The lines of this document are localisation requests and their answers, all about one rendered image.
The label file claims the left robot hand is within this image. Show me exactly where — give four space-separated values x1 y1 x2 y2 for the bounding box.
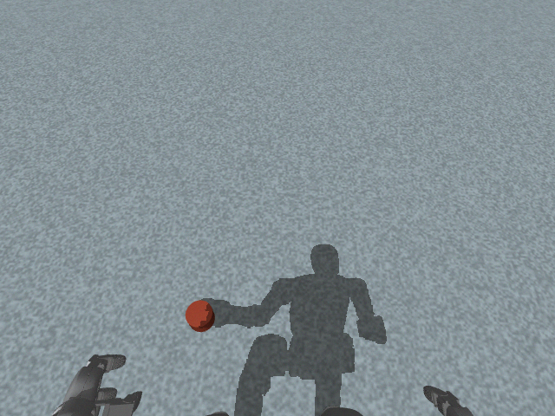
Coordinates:
63 354 142 416

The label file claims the left robot arm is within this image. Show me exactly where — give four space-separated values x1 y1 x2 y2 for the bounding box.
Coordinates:
51 398 96 416

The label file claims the right robot hand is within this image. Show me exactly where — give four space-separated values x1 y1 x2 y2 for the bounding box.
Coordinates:
423 386 473 416

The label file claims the tin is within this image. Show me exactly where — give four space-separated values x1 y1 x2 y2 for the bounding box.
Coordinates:
186 301 215 332

